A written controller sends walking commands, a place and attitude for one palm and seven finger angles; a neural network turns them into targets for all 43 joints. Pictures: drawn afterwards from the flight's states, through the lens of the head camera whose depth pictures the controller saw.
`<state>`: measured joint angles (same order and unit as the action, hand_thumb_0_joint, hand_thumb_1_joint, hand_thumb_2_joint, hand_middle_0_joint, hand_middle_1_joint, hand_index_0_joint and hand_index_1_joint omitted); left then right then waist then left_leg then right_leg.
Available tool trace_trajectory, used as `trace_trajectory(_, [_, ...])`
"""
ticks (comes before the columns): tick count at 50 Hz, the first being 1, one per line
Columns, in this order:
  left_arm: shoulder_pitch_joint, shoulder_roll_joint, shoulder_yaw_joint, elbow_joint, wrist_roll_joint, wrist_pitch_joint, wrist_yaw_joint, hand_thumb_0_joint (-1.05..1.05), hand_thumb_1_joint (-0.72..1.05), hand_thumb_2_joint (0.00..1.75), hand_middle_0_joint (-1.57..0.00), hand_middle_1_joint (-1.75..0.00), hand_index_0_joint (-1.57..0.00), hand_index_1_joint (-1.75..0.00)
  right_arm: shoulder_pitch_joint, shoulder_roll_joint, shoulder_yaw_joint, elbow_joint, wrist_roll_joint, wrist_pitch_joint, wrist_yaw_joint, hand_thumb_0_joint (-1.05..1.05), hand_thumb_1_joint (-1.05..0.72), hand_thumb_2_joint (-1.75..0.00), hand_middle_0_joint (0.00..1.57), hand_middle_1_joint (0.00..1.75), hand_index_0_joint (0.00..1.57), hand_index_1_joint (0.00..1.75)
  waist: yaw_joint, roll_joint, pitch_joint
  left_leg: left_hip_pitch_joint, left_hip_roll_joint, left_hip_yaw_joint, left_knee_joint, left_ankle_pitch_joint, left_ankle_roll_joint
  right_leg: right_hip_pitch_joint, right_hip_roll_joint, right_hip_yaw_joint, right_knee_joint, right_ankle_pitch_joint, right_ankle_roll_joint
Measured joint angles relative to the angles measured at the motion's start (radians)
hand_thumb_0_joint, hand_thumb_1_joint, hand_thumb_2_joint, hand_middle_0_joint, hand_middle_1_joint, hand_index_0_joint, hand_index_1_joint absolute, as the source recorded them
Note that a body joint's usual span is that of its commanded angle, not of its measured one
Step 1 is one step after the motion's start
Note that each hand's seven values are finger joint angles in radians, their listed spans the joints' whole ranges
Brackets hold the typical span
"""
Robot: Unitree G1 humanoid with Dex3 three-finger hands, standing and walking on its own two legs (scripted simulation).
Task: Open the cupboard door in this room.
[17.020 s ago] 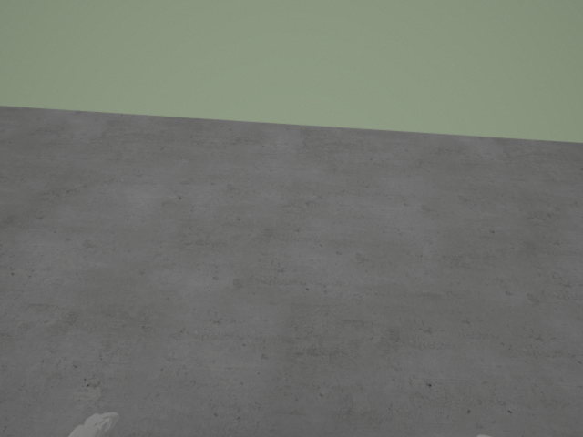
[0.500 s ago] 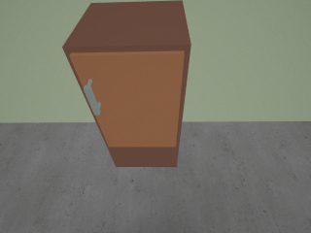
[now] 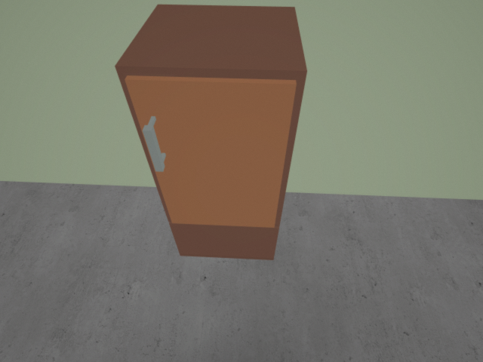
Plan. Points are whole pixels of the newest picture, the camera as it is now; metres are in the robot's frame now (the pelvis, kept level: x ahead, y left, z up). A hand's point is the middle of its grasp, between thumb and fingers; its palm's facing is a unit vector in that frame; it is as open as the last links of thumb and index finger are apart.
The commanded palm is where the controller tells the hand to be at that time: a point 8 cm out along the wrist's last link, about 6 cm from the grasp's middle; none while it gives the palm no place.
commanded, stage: look again from close up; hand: left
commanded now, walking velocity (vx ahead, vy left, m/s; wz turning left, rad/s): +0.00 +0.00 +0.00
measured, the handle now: (156, 144) +0.62 +0.28 -0.04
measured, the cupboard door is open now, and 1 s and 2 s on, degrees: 0 0 0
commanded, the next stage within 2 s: shuffle to correct the standing spot in 0.42 s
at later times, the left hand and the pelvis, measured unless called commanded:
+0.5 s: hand out of the picture +0.01 +0.18 -0.17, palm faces +0.04 -0.98 -0.22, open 7.3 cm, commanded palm none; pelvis +0.01 +0.01 +0.00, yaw +0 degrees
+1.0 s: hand out of the picture +0.05 +0.20 -0.18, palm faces +0.05 -0.98 -0.19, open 7.3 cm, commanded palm none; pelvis +0.05 +0.03 -0.01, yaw -1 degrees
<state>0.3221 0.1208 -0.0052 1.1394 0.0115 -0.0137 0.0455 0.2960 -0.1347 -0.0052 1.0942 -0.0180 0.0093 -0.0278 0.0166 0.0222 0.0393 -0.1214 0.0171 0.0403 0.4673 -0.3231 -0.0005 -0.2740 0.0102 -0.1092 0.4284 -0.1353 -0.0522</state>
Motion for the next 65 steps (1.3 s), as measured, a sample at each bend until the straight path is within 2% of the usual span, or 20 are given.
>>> trace_trajectory(6, [0.021, -0.009, -0.002, 0.010, 0.000, 0.002, -0.014, 0.00, 0.91, 0.90, -0.20, -0.30, -0.20, -0.30, 0.047, -0.016, 0.006, -0.039, -0.004, -0.019, 0.001, 0.01, -0.92, -0.90, 0.20, 0.30, 0.20, 0.30, -0.021, 0.025, -0.024, -0.010, -0.023, 0.003, 0.033, -0.022, 0.017, -0.027, -0.026, 0.007, 0.070, -0.041, 0.012])
trace_trajectory(11, [0.003, -0.003, 0.000, 0.001, -0.004, -0.002, -0.017, 0.00, 0.91, 0.90, -0.20, -0.30, -0.20, -0.30, 0.074, -0.003, 0.023, -0.031, -0.003, -0.025, 0.000, 0.01, -0.91, -0.90, 0.20, 0.30, 0.20, 0.30, -0.021, 0.026, -0.036, 0.014, -0.036, 0.009, 0.005, -0.012, 0.023, -0.019, -0.036, 0.016, 0.074, -0.045, 0.017])
trace_trajectory(20, [-0.032, 0.008, 0.005, -0.012, -0.008, -0.008, -0.011, 0.01, 0.93, 0.90, -0.20, -0.30, -0.20, -0.30, 0.084, 0.015, 0.035, -0.005, -0.003, -0.033, -0.001, 0.01, -0.91, -0.90, 0.20, 0.30, 0.20, 0.30, -0.026, 0.017, -0.020, 0.033, -0.039, 0.014, -0.029, 0.003, 0.021, -0.011, -0.037, 0.022, 0.061, -0.040, 0.017])
trace_trajectory(30, [-0.031, 0.002, 0.007, -0.006, -0.007, -0.006, -0.014, 0.01, 0.93, 0.90, -0.20, -0.30, -0.20, -0.30, 0.081, 0.002, 0.030, 0.021, -0.004, -0.032, -0.007, 0.00, -0.91, -0.90, 0.20, 0.30, 0.20, 0.30, -0.022, 0.007, 0.001, 0.039, -0.033, 0.010, -0.030, -0.001, 0.017, -0.004, -0.032, 0.017, 0.060, -0.047, 0.013])
trace_trajectory(38, [-0.003, -0.017, 0.025, -0.028, 0.005, 0.003, -0.023, 0.00, 0.92, 0.90, -0.20, -0.30, -0.20, -0.30, 0.088, -0.014, 0.019, 0.012, -0.013, -0.012, 0.002, 0.00, -0.91, -0.90, 0.20, 0.30, 0.20, 0.30, -0.011, 0.010, -0.010, -0.009, -0.022, 0.003, 0.067, -0.065, 0.022, -0.034, -0.027, 0.009, 0.121, -0.095, 0.010])
trace_trajectory(43, [0.005, -0.005, 0.041, -0.035, 0.006, 0.014, -0.027, 0.00, 0.91, 0.90, -0.20, -0.30, -0.20, -0.30, 0.106, -0.001, 0.016, 0.002, -0.015, -0.028, 0.004, 0.00, -0.91, -0.90, 0.19, 0.30, 0.20, 0.30, -0.007, -0.030, -0.019, 0.005, -0.041, 0.015, 0.046, -0.072, 0.034, -0.048, -0.042, 0.025, 0.153, -0.128, 0.015])
trace_trajectory(48, [-0.007, 0.000, 0.041, -0.042, 0.014, 0.013, -0.030, 0.01, 0.92, 0.90, -0.20, -0.30, -0.20, -0.30, 0.135, 0.003, 0.017, -0.004, -0.012, -0.041, -0.007, 0.00, -0.91, -0.90, 0.19, 0.30, 0.20, 0.30, -0.012, -0.018, -0.008, 0.045, -0.055, 0.031, 0.040, -0.099, 0.049, -0.043, -0.052, 0.026, 0.216, -0.211, -0.008])
trace_trajectory(50, [-0.019, 0.001, 0.047, -0.051, 0.012, -0.002, -0.031, 0.01, 0.92, 0.90, -0.20, -0.30, -0.20, -0.30, 0.139, 0.002, 0.018, -0.004, -0.006, -0.040, -0.007, 0.00, -0.91, -0.90, 0.20, 0.30, 0.20, 0.30, -0.013, 0.004, 0.004, 0.035, -0.049, 0.027, 0.091, -0.125, 0.050, -0.031, -0.049, 0.022, 0.219, -0.178, 0.009])
trace_trajectory(52, [-0.030, 0.006, 0.053, -0.067, 0.010, -0.027, -0.027, 0.01, 0.92, 0.90, -0.20, -0.30, -0.20, -0.30, 0.127, 0.008, 0.016, 0.001, 0.000, -0.031, -0.004, 0.00, -0.91, -0.90, 0.20, 0.30, 0.20, 0.30, -0.011, 0.008, 0.014, -0.041, -0.047, 0.026, 0.253, -0.152, 0.040, -0.019, -0.060, 0.010, 0.225, -0.203, 0.030])
trace_trajectory(54, [-0.037, 0.008, 0.055, -0.081, 0.012, -0.037, -0.015, 0.01, 0.92, 0.90, -0.20, -0.30, -0.20, -0.30, 0.096, 0.011, 0.011, -0.002, 0.003, -0.015, -0.001, 0.01, -0.91, -0.90, 0.20, 0.30, 0.20, 0.30, -0.004, 0.004, 0.025, -0.128, -0.042, 0.013, 0.393, -0.214, 0.027, 0.003, -0.069, 0.001, 0.200, -0.203, 0.033])
trace_trajectory(56, [-0.039, 0.014, 0.055, -0.088, 0.016, -0.025, -0.008, 0.00, 0.92, 0.90, -0.20, -0.30, -0.20, -0.30, 0.058, 0.015, 0.004, -0.016, 0.006, -0.013, 0.003, 0.01, -0.91, -0.90, 0.20, 0.30, 0.20, 0.30, -0.005, -0.013, 0.034, -0.162, -0.024, 0.008, 0.332, -0.183, 0.019, 0.020, -0.080, 0.003, 0.177, -0.192, 0.044])
trace_trajectory(58, [-0.037, 0.017, 0.051, -0.089, 0.010, -0.007, -0.007, 0.00, 0.92, 0.90, -0.20, -0.30, -0.20, -0.30, 0.032, 0.013, 0.001, -0.039, 0.004, -0.031, 0.005, 0.01, -0.91, -0.90, 0.20, 0.30, 0.20, 0.30, -0.010, -0.020, 0.036, -0.150, 0.002, -0.001, 0.154, 0.006, 0.007, 0.016, -0.084, 0.007, 0.201, -0.206, 0.058])
trace_trajectory(59, [-0.039, 0.015, 0.049, -0.085, 0.004, 0.006, -0.008, 0.00, 0.91, 0.90, -0.20, -0.30, -0.20, -0.30, 0.020, 0.010, -0.001, -0.041, -0.003, -0.038, -0.001, 0.01, -0.91, -0.90, 0.20, 0.30, 0.20, 0.30, -0.010, -0.020, 0.037, -0.148, 0.005, 0.000, 0.142, 0.037, 0.002, 0.011, -0.086, 0.011, 0.225, -0.221, 0.066])
trace_trajectory(62, [-0.041, 0.015, 0.046, -0.077, -0.001, 0.034, -0.011, 0.00, 0.91, 0.90, -0.20, -0.30, -0.20, -0.30, -0.001, 0.001, -0.008, -0.036, -0.014, -0.028, -0.011, 0.02, -0.94, -0.90, 0.20, 0.30, 0.20, 0.30, -0.003, -0.038, 0.022, -0.132, -0.012, 0.022, 0.140, 0.000, 0.009, 0.008, -0.084, 0.056, 0.247, -0.287, 0.053])
trace_trajectory(65, [-0.050, 0.018, 0.042, -0.072, 0.003, 0.032, -0.011, 0.01, 0.92, 0.90, -0.20, -0.30, -0.20, -0.30, -0.020, -0.009, -0.009, -0.036, -0.012, -0.027, -0.017, 0.03, -0.94, -0.90, 0.20, 0.30, 0.20, 0.30, -0.003, -0.040, 0.016, -0.109, -0.024, 0.025, 0.088, 0.012, 0.011, 0.027, -0.077, 0.076, 0.188, -0.204, 0.053])
